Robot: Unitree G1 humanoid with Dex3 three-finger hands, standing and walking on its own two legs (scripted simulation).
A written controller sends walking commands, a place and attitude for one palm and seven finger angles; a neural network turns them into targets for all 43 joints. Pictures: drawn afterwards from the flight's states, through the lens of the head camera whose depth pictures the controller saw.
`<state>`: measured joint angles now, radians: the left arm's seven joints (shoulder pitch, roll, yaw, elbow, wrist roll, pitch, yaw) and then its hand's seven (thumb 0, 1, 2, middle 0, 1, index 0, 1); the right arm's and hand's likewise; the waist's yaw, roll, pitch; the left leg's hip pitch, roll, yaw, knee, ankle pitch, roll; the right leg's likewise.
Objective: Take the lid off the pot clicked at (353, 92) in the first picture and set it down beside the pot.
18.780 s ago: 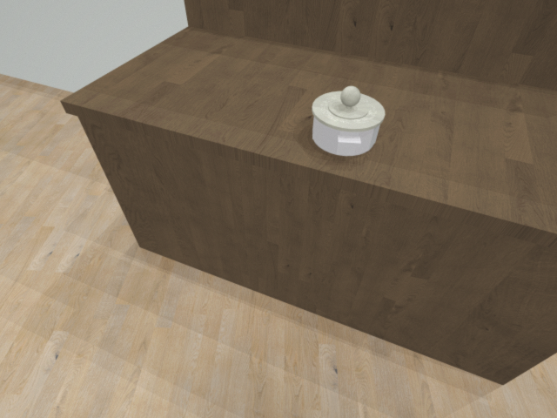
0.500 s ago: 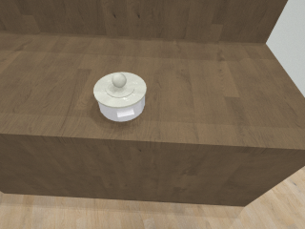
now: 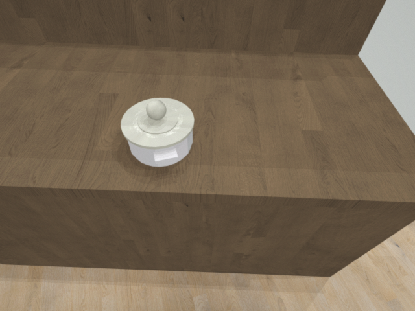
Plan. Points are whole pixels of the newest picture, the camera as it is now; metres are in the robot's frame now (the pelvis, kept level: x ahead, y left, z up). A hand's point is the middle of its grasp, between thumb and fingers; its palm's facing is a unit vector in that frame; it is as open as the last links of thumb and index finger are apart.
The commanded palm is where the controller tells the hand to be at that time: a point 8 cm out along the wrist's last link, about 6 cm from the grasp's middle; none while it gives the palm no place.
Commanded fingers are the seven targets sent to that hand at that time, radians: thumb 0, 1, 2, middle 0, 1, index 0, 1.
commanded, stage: look again from close up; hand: left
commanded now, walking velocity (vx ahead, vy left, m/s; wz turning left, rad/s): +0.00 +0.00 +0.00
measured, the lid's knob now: (156, 109) +0.52 +0.16 +0.09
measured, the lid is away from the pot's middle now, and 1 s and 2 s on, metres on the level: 0.00 0.00 0.00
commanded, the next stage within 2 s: lift the closed hand beside the body in 0.26 s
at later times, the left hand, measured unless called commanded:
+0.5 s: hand out of the picture +0.13 +0.19 -0.10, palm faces +0.16 -0.94 -0.31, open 6.9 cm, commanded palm +0.10 +0.23 -0.05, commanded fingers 0.00 0.90 0.90 -0.55 -0.68 -0.55 -0.68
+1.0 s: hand (104, 292) +0.15 +0.19 +0.00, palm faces +0.30 -0.88 -0.36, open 3.0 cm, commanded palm +0.10 +0.22 +0.03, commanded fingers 0.00 0.90 0.90 -1.30 -1.50 -1.30 -1.50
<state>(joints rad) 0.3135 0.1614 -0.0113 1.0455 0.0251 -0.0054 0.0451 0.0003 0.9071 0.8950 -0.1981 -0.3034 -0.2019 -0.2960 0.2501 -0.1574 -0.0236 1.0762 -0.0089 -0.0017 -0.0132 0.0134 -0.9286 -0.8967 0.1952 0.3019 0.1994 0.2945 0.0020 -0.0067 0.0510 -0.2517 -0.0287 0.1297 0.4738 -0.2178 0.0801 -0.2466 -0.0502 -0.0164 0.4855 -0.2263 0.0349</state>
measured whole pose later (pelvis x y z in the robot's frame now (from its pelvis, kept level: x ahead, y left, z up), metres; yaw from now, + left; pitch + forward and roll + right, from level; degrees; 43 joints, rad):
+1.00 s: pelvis +0.04 -0.05 +0.00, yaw +4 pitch -1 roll +0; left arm 0.66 0.24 0.12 -0.12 -0.02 -0.04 0.09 0.01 0.90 0.89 -1.17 -1.36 -1.17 -1.36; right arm 0.22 -0.21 0.00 0.60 0.01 -0.15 -0.06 0.02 -0.91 -0.90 0.20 0.30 0.23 0.32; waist 0.05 0.04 0.00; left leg -0.21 0.02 0.04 0.50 -0.27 0.01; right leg -0.16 0.00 -0.11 0.46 -0.29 -0.03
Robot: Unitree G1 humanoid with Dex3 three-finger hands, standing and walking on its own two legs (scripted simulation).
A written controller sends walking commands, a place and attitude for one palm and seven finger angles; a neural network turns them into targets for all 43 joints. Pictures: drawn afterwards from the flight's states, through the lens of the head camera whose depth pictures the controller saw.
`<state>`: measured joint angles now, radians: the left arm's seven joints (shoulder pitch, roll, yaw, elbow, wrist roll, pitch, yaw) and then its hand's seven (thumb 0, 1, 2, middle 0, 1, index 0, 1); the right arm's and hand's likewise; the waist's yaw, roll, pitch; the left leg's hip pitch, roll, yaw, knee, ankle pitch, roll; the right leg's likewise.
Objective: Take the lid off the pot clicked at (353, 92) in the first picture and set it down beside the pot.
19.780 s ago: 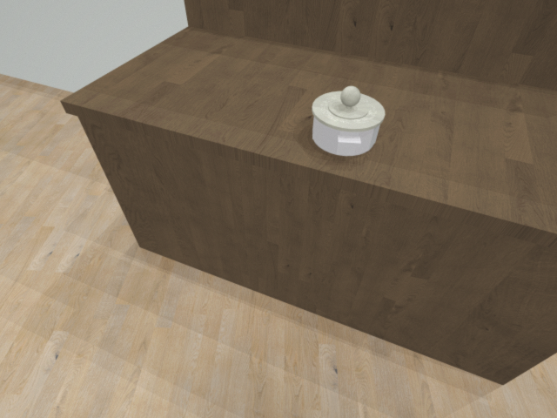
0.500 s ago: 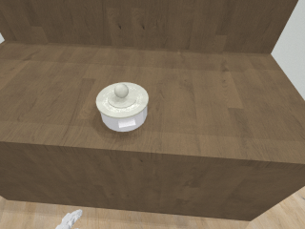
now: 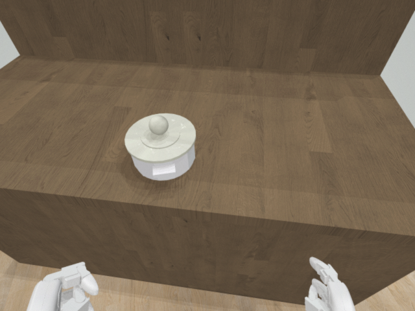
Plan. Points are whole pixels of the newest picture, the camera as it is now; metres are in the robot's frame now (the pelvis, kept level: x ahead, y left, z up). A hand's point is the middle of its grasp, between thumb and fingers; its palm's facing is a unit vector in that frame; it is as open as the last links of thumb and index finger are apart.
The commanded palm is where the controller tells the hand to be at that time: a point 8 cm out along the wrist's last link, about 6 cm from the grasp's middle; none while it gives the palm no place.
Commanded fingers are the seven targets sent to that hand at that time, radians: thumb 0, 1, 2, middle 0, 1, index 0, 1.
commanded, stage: raise the hand higher, near the body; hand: left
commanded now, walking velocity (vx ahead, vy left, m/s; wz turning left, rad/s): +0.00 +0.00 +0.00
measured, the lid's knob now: (158, 125) +0.49 +0.17 +0.09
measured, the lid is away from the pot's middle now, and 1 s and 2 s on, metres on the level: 0.00 0.00 0.00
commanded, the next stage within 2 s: reach forward and open the fingers in 0.86 s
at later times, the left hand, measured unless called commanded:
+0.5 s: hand (71, 275) +0.15 +0.24 +0.06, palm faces +0.28 -0.86 -0.42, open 3.1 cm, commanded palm +0.11 +0.27 +0.09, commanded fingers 0.00 0.90 0.90 -1.30 -1.50 -1.30 -1.50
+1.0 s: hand (58, 241) +0.18 +0.25 +0.12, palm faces +0.28 -0.81 -0.51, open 3.1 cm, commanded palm +0.14 +0.29 +0.15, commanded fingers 0.00 0.81 0.93 -1.26 -1.39 -1.26 -1.39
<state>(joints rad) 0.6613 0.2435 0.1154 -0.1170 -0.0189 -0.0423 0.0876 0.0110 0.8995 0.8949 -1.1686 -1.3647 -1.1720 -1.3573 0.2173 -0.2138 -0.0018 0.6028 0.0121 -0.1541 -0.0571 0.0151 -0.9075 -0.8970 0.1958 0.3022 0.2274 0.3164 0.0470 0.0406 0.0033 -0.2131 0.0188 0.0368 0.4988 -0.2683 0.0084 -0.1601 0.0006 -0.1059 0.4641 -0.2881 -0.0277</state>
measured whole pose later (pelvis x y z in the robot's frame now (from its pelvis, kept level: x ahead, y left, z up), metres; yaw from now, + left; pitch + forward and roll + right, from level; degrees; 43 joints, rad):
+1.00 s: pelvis +0.01 +0.02 +0.00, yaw -1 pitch -3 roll -1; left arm 0.58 0.33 0.22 -0.44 0.07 -0.07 0.09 0.01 0.89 0.90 -1.30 -1.50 -1.30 -1.49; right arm 0.20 -0.21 0.03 0.60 0.00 -0.12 -0.05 0.02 -0.91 -0.90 0.20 0.30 0.20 0.30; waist 0.07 0.05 0.03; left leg -0.14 0.00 0.06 0.45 -0.26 0.03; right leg -0.09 -0.01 -0.08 0.41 -0.26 0.00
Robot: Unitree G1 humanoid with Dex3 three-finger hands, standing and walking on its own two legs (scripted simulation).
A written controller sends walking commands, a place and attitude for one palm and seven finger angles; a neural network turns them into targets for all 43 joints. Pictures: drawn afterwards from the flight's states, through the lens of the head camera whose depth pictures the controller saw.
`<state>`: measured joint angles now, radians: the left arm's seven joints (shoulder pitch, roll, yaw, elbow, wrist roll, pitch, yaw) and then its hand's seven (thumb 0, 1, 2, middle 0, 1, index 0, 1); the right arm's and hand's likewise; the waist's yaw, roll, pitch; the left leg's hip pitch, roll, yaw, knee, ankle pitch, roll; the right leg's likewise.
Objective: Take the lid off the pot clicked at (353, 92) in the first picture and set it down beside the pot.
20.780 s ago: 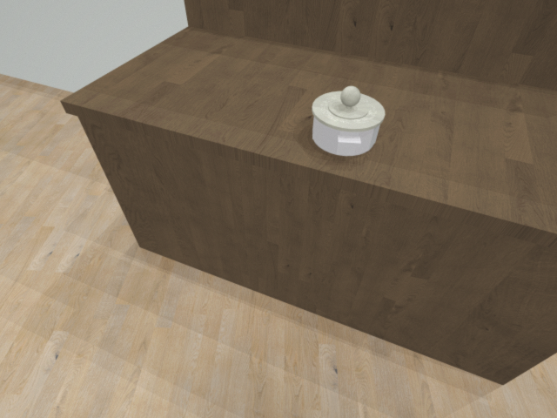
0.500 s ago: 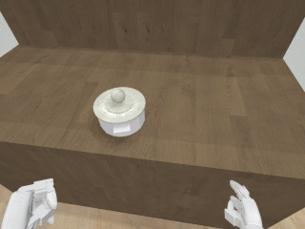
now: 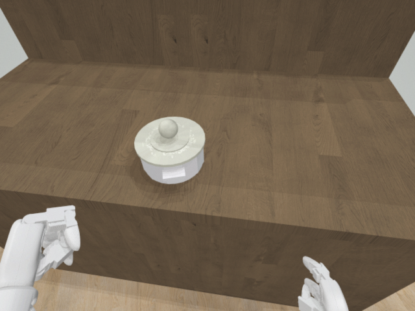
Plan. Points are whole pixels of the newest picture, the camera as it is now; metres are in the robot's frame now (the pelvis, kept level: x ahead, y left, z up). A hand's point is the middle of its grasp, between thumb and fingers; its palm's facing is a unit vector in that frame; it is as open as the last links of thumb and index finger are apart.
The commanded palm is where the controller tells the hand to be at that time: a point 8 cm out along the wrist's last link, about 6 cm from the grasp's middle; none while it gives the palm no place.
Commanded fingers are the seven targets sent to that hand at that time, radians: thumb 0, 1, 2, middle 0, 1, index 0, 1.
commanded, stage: reach forward and open the fingers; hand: left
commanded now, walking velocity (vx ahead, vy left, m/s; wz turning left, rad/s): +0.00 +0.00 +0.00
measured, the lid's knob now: (168, 128) +0.48 +0.16 +0.09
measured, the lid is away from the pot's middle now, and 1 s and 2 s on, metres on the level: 0.00 0.00 0.00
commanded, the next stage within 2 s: move the open hand above the knob in 1.06 s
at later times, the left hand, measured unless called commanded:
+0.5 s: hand (62, 234) +0.19 +0.25 +0.12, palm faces -0.22 -0.02 -0.97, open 4.6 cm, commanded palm +0.18 +0.25 +0.18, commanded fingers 0.00 0.03 1.32 -0.97 -0.51 -0.97 -0.51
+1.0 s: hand (65, 189) +0.24 +0.26 +0.16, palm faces -0.09 -0.03 -1.00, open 10.0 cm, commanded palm +0.22 +0.25 +0.22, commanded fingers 0.00 -0.34 1.48 -0.83 -0.08 -0.83 -0.08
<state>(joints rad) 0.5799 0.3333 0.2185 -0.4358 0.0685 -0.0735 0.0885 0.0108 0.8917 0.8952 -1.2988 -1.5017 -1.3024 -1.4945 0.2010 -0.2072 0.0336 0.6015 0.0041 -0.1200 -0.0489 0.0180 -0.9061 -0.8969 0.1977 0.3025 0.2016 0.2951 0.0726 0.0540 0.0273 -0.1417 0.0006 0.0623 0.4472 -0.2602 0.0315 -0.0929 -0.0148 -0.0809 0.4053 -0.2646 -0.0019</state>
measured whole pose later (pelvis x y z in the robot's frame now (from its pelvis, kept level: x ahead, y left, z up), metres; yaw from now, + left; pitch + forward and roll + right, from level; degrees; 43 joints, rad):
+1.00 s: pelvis -0.05 +0.01 +0.00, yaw +1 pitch -1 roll +0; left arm -0.08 0.69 0.06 -0.18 0.72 0.06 -0.33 0.00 -0.29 1.43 -0.84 -0.12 -0.85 -0.12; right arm 0.12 -0.29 0.03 0.57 0.06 0.05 0.00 0.02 -0.91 -0.90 0.19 0.30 0.20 0.29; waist 0.06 0.14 0.02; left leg -0.23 -0.02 0.05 0.41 -0.16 0.05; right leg -0.19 -0.04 -0.09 0.41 -0.20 0.00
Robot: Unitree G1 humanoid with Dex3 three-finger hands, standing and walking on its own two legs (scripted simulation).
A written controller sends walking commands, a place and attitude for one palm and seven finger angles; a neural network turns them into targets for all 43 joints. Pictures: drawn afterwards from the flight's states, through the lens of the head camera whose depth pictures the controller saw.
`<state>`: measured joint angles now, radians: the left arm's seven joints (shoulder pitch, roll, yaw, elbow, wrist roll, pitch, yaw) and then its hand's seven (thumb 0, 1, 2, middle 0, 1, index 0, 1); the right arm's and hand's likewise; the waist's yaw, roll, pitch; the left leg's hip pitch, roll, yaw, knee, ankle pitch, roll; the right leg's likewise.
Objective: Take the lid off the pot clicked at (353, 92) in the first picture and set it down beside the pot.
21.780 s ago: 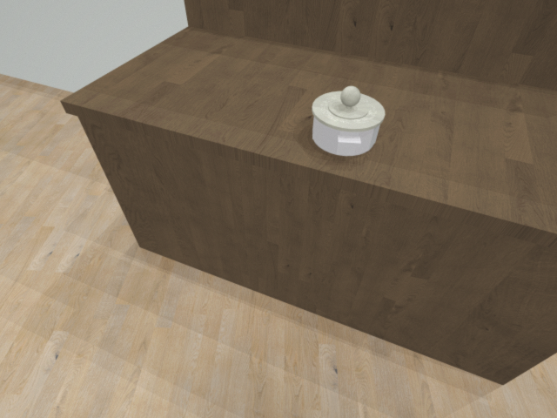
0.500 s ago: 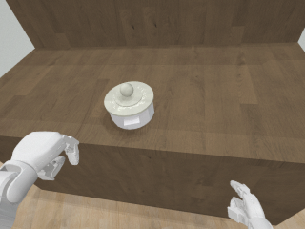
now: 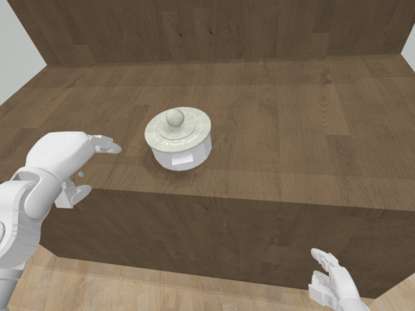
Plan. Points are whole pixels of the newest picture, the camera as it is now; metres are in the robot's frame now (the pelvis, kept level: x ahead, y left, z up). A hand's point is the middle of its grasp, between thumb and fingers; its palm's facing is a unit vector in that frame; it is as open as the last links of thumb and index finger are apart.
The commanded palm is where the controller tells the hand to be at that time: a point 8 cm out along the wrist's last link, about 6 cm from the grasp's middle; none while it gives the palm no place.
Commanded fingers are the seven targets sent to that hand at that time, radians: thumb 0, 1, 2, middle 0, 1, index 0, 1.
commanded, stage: reach forward and open the fingers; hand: left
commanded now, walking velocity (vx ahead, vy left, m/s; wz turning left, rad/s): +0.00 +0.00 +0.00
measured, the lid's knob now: (175, 117) +0.53 +0.15 +0.08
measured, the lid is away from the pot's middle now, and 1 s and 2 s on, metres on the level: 0.00 0.00 0.00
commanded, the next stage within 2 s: move the open hand above the knob in 0.06 s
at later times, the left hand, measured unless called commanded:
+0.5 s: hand (104, 138) +0.36 +0.23 +0.18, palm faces -0.09 +0.05 -0.99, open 10.2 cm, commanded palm +0.33 +0.22 +0.24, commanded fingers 0.00 -0.34 1.49 -0.83 -0.08 -0.83 -0.08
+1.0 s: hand (142, 139) +0.39 +0.17 +0.15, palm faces -0.22 +0.02 -0.97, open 10.2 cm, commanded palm +0.38 +0.19 +0.24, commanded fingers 0.00 -0.34 1.49 -0.83 -0.08 -0.83 -0.08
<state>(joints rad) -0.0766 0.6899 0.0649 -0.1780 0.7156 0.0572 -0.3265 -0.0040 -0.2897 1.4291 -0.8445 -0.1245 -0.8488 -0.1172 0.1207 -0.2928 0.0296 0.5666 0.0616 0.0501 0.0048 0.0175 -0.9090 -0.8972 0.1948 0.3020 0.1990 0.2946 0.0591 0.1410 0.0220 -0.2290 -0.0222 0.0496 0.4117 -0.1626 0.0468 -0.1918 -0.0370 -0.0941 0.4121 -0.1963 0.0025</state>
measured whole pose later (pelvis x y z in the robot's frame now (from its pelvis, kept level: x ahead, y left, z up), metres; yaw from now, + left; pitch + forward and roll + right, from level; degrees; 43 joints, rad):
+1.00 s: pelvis +0.02 -0.01 +0.00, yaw +0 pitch +1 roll +0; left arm -0.50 0.59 -0.22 0.06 0.81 0.20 -0.46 0.00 -0.33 1.49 -0.84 -0.09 -0.84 -0.08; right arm 0.11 -0.30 0.04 0.57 0.08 0.11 0.03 0.02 -0.91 -0.90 0.19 0.30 0.20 0.29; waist 0.02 0.12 0.01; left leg -0.25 -0.03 0.04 0.45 -0.21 0.04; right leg -0.22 -0.04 -0.10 0.47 -0.26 0.00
